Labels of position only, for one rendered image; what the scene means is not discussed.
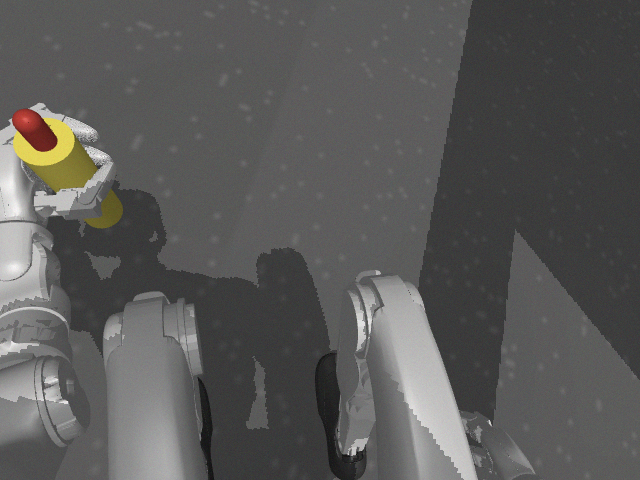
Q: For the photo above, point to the left robot arm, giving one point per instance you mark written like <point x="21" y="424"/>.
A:
<point x="42" y="406"/>

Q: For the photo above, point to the right robot foot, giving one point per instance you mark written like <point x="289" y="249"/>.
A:
<point x="344" y="467"/>

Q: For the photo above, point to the left robot hand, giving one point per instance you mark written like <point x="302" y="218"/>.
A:
<point x="25" y="196"/>

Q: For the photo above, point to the right robot hand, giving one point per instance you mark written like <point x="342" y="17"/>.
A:
<point x="500" y="458"/>

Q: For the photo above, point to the bottle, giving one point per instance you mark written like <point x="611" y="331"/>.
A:
<point x="51" y="149"/>

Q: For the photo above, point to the left robot foot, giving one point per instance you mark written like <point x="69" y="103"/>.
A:
<point x="207" y="430"/>

